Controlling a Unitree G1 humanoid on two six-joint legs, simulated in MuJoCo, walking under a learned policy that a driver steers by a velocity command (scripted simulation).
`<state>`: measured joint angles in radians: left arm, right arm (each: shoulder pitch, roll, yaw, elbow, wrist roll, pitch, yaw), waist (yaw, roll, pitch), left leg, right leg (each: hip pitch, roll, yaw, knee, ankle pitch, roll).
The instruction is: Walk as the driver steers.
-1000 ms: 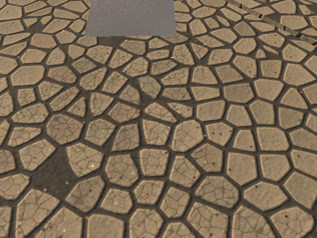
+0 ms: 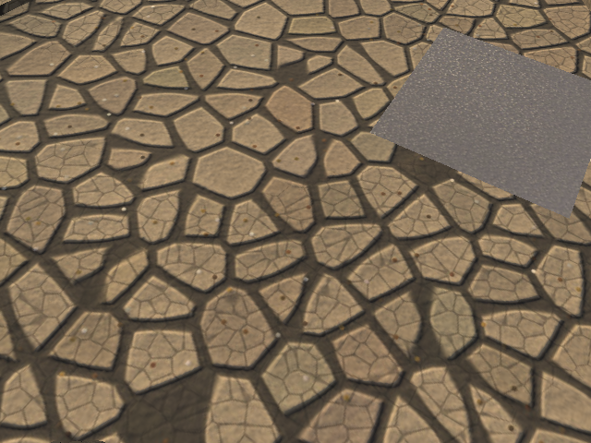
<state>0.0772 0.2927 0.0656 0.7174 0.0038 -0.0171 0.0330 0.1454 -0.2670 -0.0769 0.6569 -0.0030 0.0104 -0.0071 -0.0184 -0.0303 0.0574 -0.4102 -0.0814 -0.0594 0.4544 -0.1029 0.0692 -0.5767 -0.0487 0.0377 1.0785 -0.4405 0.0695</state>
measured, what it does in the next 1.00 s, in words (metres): walks ahead: right foot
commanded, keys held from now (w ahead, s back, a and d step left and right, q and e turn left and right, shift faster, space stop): no key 0.48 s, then w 0.34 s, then w+e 0.18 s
